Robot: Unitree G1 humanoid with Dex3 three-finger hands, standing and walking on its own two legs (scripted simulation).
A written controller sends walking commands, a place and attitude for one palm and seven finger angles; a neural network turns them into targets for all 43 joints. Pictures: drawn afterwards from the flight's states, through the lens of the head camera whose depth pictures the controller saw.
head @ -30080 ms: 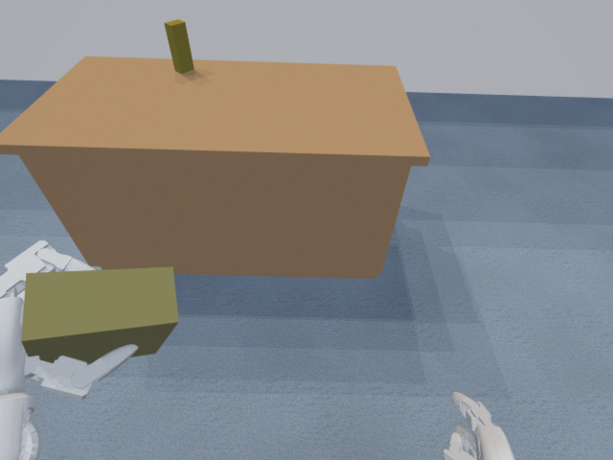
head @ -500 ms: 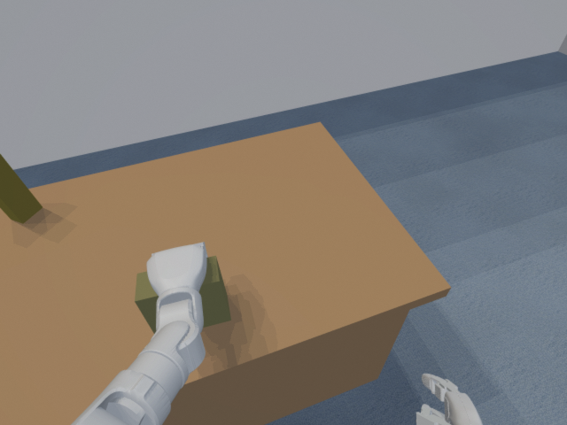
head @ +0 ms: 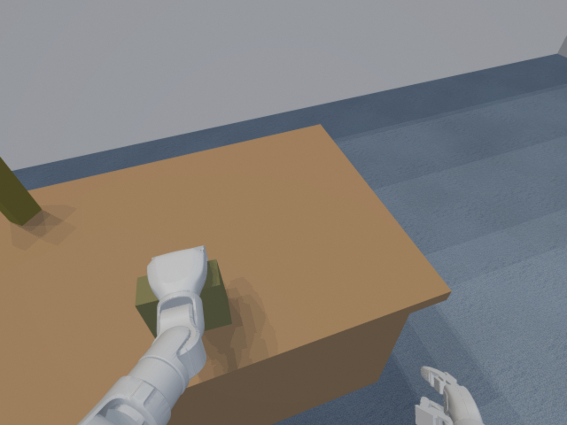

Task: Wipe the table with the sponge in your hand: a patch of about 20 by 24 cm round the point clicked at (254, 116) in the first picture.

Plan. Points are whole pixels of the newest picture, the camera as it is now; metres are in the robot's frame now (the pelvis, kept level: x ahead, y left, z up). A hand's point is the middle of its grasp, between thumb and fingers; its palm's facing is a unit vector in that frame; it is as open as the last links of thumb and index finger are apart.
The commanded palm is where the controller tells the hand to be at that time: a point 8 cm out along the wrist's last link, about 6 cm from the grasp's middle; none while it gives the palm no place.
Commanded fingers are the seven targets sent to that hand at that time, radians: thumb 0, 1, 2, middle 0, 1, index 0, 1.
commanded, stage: slide across to the third lane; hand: left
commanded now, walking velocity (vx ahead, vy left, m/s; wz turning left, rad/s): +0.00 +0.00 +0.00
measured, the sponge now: (189, 307) +0.31 +0.21 -0.05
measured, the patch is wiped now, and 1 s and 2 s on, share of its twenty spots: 0.75 0.85 1.00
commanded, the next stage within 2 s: wipe forward along the third lane in 0.12 s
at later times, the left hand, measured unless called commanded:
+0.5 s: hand (190, 281) +0.34 +0.21 -0.01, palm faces -0.12 -0.02 -0.99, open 9.8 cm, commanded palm +0.32 +0.19 +0.02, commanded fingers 0.00 0.10 1.30 -1.20 -1.60 -1.20 -1.60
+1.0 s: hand (192, 265) +0.37 +0.21 -0.01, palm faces -0.11 +0.01 -0.99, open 9.8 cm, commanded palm +0.36 +0.20 +0.01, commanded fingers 0.00 0.10 1.30 -1.20 -1.60 -1.20 -1.60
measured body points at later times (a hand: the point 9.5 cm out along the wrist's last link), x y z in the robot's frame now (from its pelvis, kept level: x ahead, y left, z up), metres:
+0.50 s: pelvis -0.01 +0.00 -0.01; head +0.00 -0.02 +0.44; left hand +0.34 +0.20 +0.04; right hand +0.18 -0.22 -0.12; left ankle +0.01 +0.11 -0.72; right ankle +0.00 -0.09 -0.72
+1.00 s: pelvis -0.04 -0.01 -0.02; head +0.00 -0.02 +0.43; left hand +0.37 +0.21 +0.04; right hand +0.06 -0.27 -0.15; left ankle +0.01 +0.11 -0.72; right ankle +0.00 -0.09 -0.72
